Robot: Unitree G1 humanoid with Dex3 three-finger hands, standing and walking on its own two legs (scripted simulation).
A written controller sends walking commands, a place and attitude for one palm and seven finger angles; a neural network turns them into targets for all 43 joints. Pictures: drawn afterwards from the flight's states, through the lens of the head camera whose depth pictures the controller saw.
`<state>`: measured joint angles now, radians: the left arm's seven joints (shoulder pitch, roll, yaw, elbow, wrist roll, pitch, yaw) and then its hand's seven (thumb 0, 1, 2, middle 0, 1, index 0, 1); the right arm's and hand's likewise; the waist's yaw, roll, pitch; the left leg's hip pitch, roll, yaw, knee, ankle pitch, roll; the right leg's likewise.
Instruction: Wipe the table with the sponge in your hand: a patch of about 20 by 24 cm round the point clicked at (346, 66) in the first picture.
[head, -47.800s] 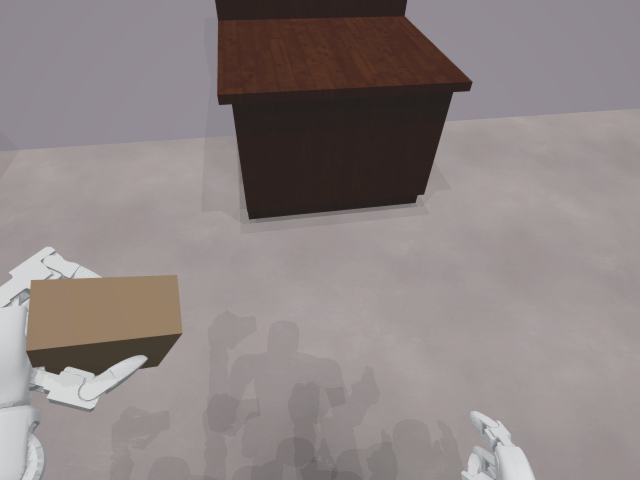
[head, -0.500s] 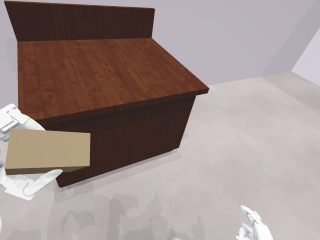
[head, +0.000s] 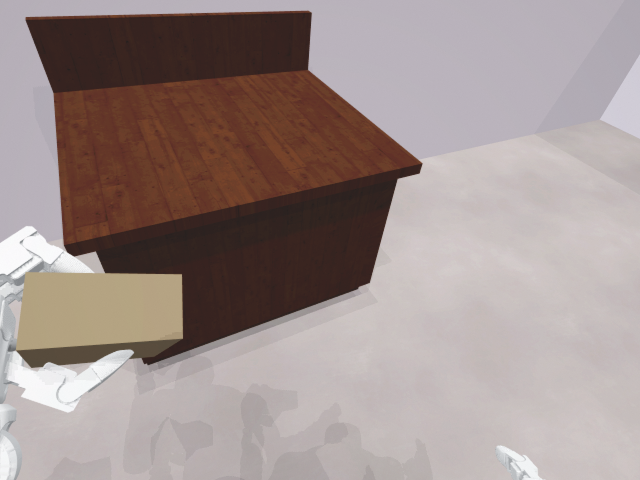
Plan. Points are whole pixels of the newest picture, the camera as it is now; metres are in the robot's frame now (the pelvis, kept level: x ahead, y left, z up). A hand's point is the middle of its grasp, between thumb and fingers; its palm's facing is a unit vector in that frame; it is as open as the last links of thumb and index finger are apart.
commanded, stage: stop stepping back and stand still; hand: left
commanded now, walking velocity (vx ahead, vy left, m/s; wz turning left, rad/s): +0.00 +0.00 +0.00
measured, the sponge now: (124, 322) +0.22 +0.21 +0.17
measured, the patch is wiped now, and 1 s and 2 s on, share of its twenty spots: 1.00 1.00 1.00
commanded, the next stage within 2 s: stand and wait in 0.06 s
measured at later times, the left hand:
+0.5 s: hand (19, 307) +0.21 +0.29 +0.18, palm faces +0.47 -0.84 -0.27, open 9.7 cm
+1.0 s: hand (43, 309) +0.21 +0.27 +0.18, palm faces +0.43 -0.86 -0.29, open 9.7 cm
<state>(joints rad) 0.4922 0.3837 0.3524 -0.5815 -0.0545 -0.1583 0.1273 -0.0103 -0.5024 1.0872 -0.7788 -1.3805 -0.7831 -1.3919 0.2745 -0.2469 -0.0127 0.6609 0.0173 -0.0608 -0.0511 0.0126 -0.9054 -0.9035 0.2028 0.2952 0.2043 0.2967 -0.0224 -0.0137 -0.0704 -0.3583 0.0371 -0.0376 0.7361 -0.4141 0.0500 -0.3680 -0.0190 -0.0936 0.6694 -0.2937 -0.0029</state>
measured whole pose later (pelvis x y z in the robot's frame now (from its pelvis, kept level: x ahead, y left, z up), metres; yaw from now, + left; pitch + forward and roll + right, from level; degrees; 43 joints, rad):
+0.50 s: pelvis +0.01 +0.03 +0.02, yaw +1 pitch -2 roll -1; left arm 0.43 0.35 0.31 -0.43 -0.04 -0.14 0.17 -0.01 -0.50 1.09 -0.78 -1.38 -0.78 -1.39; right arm 0.22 -0.17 0.05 0.63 0.01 -0.11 -0.06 0.01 -0.90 -0.90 0.20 0.30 0.20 0.30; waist 0.02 -0.03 -0.07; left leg -0.23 -0.04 -0.01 0.53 -0.27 0.05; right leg -0.23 -0.03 -0.02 0.45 -0.19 0.04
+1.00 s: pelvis +0.01 +0.02 +0.03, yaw +1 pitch -1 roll -1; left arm 0.46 0.33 0.28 -0.42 -0.04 -0.14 0.16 -0.01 -0.50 1.09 -0.78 -1.38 -0.78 -1.40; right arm 0.22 -0.21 0.01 0.63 0.01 -0.07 -0.07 0.01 -0.91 -0.90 0.20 0.30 0.20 0.30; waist 0.01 -0.01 -0.07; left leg -0.21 -0.03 -0.01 0.49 -0.26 0.04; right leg -0.21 -0.02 -0.02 0.40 -0.17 0.03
